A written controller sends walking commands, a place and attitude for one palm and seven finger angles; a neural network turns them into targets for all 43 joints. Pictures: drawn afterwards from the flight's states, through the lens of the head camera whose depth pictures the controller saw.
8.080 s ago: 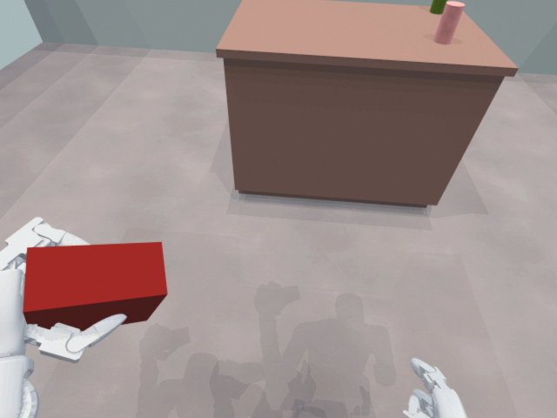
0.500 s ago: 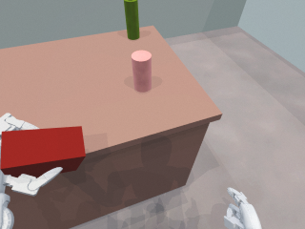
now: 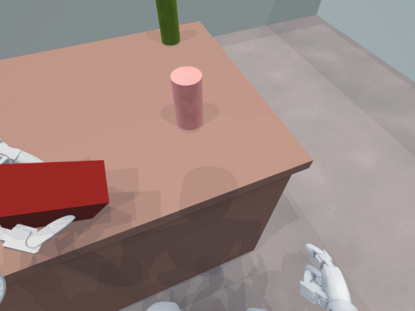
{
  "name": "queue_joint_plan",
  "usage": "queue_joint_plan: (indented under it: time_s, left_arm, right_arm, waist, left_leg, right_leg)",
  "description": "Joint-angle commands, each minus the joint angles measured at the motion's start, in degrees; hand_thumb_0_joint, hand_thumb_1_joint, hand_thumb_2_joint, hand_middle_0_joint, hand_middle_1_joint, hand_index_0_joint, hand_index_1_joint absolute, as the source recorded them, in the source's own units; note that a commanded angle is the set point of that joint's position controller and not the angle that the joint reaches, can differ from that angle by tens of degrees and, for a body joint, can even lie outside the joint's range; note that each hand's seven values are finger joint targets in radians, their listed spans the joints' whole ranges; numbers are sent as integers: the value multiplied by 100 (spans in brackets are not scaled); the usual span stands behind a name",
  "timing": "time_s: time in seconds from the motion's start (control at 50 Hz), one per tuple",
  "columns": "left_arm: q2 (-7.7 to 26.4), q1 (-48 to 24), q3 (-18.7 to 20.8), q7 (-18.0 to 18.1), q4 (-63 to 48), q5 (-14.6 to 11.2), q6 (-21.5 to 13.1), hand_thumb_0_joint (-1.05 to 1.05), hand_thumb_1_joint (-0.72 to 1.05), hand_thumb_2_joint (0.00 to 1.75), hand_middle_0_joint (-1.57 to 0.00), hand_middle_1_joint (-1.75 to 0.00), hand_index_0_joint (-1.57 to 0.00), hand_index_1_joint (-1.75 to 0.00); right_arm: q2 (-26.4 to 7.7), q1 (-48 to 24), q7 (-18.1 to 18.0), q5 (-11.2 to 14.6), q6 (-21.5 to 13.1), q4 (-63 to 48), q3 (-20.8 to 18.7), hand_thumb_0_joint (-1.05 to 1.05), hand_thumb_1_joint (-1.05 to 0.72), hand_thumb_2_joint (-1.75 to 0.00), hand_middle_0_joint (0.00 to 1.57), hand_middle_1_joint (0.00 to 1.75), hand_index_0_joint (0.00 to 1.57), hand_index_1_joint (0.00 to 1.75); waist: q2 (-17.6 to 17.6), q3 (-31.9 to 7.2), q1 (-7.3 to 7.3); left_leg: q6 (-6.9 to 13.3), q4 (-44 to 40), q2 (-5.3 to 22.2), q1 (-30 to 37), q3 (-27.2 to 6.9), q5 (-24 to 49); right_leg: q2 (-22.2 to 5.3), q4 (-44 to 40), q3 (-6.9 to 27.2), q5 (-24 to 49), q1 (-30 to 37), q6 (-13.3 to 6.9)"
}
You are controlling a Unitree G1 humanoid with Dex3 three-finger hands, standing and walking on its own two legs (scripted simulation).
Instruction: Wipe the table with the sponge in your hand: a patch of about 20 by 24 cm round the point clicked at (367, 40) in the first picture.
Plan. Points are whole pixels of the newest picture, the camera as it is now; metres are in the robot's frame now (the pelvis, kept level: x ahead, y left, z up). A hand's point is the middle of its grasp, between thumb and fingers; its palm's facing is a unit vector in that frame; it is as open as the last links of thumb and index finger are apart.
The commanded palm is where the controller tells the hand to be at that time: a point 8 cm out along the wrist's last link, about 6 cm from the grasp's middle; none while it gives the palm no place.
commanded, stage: come to a stop and stand still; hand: left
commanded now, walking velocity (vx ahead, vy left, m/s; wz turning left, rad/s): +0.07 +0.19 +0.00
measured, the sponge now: (67, 195) +0.24 +0.22 +0.15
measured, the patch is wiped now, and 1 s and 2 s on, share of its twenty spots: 0.00 0.00 0.00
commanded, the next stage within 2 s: look again from close up in 1.60 s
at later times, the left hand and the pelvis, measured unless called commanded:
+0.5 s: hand (40, 164) +0.27 +0.26 +0.19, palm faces +0.33 -0.84 -0.42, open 10.1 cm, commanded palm +0.21 +0.31 +0.20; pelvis +0.05 +0.03 +0.03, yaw +0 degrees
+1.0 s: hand out of the picture +0.21 +0.31 +0.17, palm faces +0.35 -0.84 -0.42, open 10.1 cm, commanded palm +0.14 +0.34 +0.20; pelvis -0.01 +0.06 +0.02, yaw +0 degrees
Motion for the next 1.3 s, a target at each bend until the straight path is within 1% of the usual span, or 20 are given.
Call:
queue_joint_plan:
  time_s: [0.0,0.02,0.04,0.12,0.16,0.18,0.24,0.36,0.42,0.48,0.5,0.52,0.58,0.64,0.72,0.8,0.82,0.94,1.12,1.28]
  left_arm:
    - [1125,263,693,125,-1498,31,-400,0,10,130,-120,-160,-120,-160]
    - [1145,427,704,134,-1430,-23,-427,0,10,130,-120,-160,-120,-160]
    - [944,626,625,120,-1467,-194,-444,0,10,130,-120,-160,-120,-160]
    - [855,909,914,172,-1186,-113,-635,0,10,130,-120,-160,-120,-160]
    - [759,583,795,163,-1142,-128,-579,0,10,130,-120,-160,-120,-160]
    - [745,489,705,149,-1192,-147,-514,0,10,130,-120,-160,-120,-160]
    - [681,256,421,101,-1157,-13,-324,0,10,130,-120,-160,-120,-160]
    - [747,198,347,110,-2090,40,-258,0,10,130,-120,-160,-120,-160]
    - [708,971,558,115,-1959,-94,-264,0,10,130,-120,-160,-120,-160]
    - [876,869,723,99,-1788,-146,-232,0,10,130,-120,-160,-120,-160]
    - [5623,-4839,2375,93,-3214,-155,-1241,0,10,130,-120,-160,-120,-160]
    - [2092,-2478,1879,86,-738,-53,-739,0,10,130,-120,-160,-120,-160]
    - [1770,-1237,1128,-120,37,-65,-634,0,10,130,-120,-160,-120,-160]
    - [807,-149,208,-245,-415,-111,-638,0,10,130,-120,-160,-120,-160]
    - [919,25,437,-218,-1120,-34,-711,0,10,130,-120,-160,-120,-160]
    - [1826,-567,1156,-108,-1620,32,-751,0,10,130,-120,-160,-120,-160]
    - [1285,-404,846,-104,-1478,33,-755,0,10,130,-120,-160,-120,-160]
    - [1165,-468,628,-45,-1718,71,-689,0,10,130,-120,-160,-120,-160]
    - [503,-609,95,-69,-1023,207,-521,0,10,130,-120,-160,-120,-160]
    - [664,-911,191,-54,-1315,150,-405,0,10,130,-120,-160,-120,-160]
  right_arm:
    - [-715,-631,55,-18,-363,-950,-102,0,-90,-90,20,30,20,30]
    - [-653,-594,75,-46,-314,-972,-109,0,-90,-90,20,30,20,30]
    - [-814,-400,111,-16,-272,-977,-285,0,-90,-90,20,30,20,30]
    - [-557,-482,61,-3,-112,-866,-63,0,-90,-90,20,30,20,30]
    - [-543,-405,-53,-39,-151,-792,-91,0,-90,-90,20,30,20,30]
    - [-618,-443,-111,-18,-196,-833,-172,0,-90,-90,20,30,20,30]
    - [-638,-321,-136,-26,-297,-921,-207,0,-90,-90,20,30,20,30]
    - [-692,-450,-103,-7,-418,-1004,-164,0,-90,-90,20,30,20,30]
    - [-566,-439,-116,-12,-303,-1043,-99,0,-90,-90,20,30,20,30]
    - [-586,-491,-186,-19,-181,-1046,-110,0,-90,-90,20,30,20,30]
    - [-961,1175,-773,418,-164,-1277,733,0,-90,-90,20,30,20,30]
    - [-359,682,-592,146,-308,-1247,-132,0,-90,-90,20,30,20,30]
    - [-1012,466,-81,-192,-392,-1076,-197,0,-90,-90,20,30,20,30]
    - [-987,453,219,-38,-506,-1120,-209,0,-90,-90,20,30,20,30]
    - [-880,54,136,-33,-578,-1170,-169,0,-90,-90,20,30,20,30]
    - [-941,-318,-26,-88,-494,-1103,-101,0,-90,-90,20,30,20,30]
    - [-801,-215,-88,-101,-453,-1112,-99,0,-90,-90,20,30,20,30]
    - [-844,-127,-110,-76,-581,-1011,-85,0,-90,-90,20,30,20,30]
    - [-716,-105,-116,-92,-666,-826,30,0,-90,-90,20,30,20,30]
    - [-589,-256,-165,-126,-640,-847,68,0,-90,-90,20,30,20,30]
  waist:
    - [93,-1494,-5]
    - [-668,-1515,-63]
    - [-1326,-1147,-86]
    - [-622,-1123,-62]
    - [-332,-1327,-167]
    - [108,-1510,-119]
    - [1055,-1310,-89]
    - [183,-1824,-51]
    - [892,-2053,-5]
    - [746,-1984,-28]
    - [973,-2234,-321]
    - [465,-1608,-61]
    - [-248,-1962,-49]
    - [-217,-1741,-21]
    - [-124,-1330,-12]
    - [518,-1328,-63]
    - [565,-1089,-102]
    - [1206,-1183,-118]
    - [782,-922,-147]
    - [464,-942,-146]
  left_leg:
    - [358,159,206,-484,-332,1677]
    - [104,1201,-167,-1355,14,339]
    - [-66,1962,-37,-1791,-339,-391]
    - [88,161,442,-1171,-607,-274]
    - [55,-1342,106,436,28,1983]
    - [190,-1288,445,1211,-324,3650]
    - [637,-1657,1348,1704,-1266,5290]
    - [61,-848,634,1112,-414,4712]
    - [96,-992,627,1145,-295,4550]
    - [44,-1063,623,1056,-240,4086]
    - [239,-1537,459,1295,-432,3482]
    - [164,-816,795,1072,-403,3803]
    - [62,-452,336,771,-168,3226]
    - [189,-516,273,546,-118,2994]
    - [259,-961,443,848,-252,2475]
    - [165,-1268,371,589,-306,1242]
    - [187,-1347,424,386,-390,1135]
    - [220,-1725,601,266,-669,115]
    - [223,-2226,717,-1,-945,-1325]
    - [137,-1850,525,13,-716,-1104]
  right_leg:
    - [-418,-2719,590,2671,1812,-369]
    - [-1606,-3020,2219,3263,2219,-837]
    - [-1979,-3044,2571,4347,2112,-1013]
    - [-1344,-2072,927,5551,2018,-753]
    - [-598,-1673,47,4982,1490,-281]
    - [-251,-1324,-138,4255,991,-48]
    - [236,-827,-66,430,-249,43]
    - [114,-2510,-95,4386,1595,-147]
    - [-44,-2464,-12,4620,1681,-149]
    - [-56,-2631,59,4632,1656,-115]
    - [223,-2854,-10,1685,860,338]
    - [29,-2642,-38,2120,101,-19]
    - [-297,-2529,607,4912,890,-376]
    - [-422,-2332,426,5165,1098,-338]
    - [-136,-2425,119,3500,524,-218]
    - [-120,-2604,261,2310,495,-274]
    - [-88,-2590,90,2242,539,-279]
    - [13,-2597,-56,1574,589,-262]
    - [253,-2535,-140,884,202,-195]
    - [138,-2877,49,705,162,-327]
